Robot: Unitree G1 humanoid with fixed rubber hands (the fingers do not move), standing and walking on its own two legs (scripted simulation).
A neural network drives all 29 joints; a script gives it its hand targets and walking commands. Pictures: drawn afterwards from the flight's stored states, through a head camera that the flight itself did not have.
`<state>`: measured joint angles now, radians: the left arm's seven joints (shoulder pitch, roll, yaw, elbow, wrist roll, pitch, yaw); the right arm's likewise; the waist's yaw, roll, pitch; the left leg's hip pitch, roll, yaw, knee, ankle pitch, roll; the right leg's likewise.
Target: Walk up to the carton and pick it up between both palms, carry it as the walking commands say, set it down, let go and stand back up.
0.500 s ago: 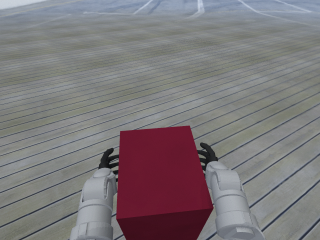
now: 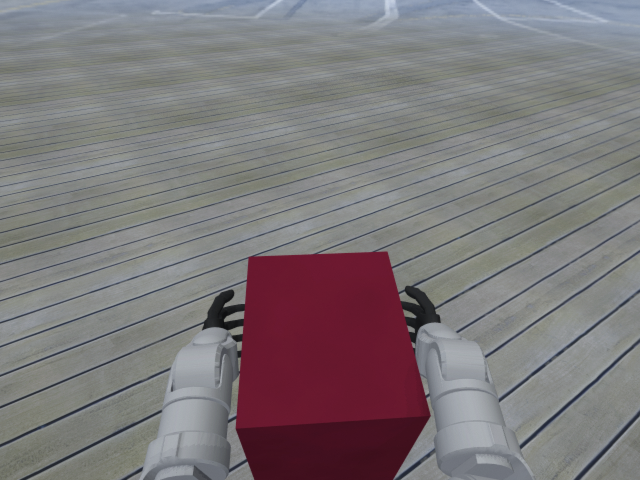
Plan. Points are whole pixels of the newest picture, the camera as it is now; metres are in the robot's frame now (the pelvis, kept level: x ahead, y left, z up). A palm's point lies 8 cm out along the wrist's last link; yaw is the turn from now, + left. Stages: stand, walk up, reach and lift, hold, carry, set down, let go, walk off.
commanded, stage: reach and lift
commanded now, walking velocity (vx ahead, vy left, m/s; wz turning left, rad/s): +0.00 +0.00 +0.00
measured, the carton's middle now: (322, 376) +0.30 +0.01 +0.00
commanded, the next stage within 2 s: hold in 0.50 s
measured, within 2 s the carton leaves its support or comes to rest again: neither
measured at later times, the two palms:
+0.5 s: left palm (218, 358) +0.28 +0.14 +0.06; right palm (434, 345) +0.30 -0.14 +0.07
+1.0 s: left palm (216, 361) +0.28 +0.14 +0.06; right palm (434, 352) +0.29 -0.13 +0.06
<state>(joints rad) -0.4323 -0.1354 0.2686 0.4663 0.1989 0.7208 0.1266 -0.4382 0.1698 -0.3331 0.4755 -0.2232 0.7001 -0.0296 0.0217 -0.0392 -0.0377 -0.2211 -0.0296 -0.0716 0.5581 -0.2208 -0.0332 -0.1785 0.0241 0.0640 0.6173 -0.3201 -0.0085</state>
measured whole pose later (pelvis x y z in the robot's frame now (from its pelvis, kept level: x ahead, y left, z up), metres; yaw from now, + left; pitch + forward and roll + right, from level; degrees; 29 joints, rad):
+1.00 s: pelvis -0.01 +0.00 +0.00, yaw +0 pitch -8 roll +1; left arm -0.33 -0.15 0.23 0.35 0.20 0.76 0.12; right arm -0.37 0.18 -0.29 0.40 -0.22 0.73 -0.01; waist 0.02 -0.04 -0.04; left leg -0.20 -0.03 -0.07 0.52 -0.19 -0.03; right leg -0.17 0.02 0.06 0.61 -0.30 -0.01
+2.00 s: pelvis -0.11 -0.01 +0.00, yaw +17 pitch +3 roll +0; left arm -0.27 -0.16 0.09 -0.29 0.10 1.16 0.17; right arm -0.24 0.15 -0.11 -0.35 -0.09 1.19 -0.12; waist 0.02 0.03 -0.04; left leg -0.67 -0.04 -0.03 1.07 -0.39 0.02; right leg -0.39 -0.02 -0.10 0.64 -0.30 -0.04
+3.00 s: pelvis -0.41 -0.12 -0.01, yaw +53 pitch +0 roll -2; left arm -0.14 -0.13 0.07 -0.32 0.09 1.21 0.18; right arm -0.18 0.14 -0.04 -0.30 -0.09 1.23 -0.12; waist 0.02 -0.02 -0.07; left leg -0.45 0.00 -0.09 0.73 -0.28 -0.02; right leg -0.56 -0.10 -0.16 1.03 -0.47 0.01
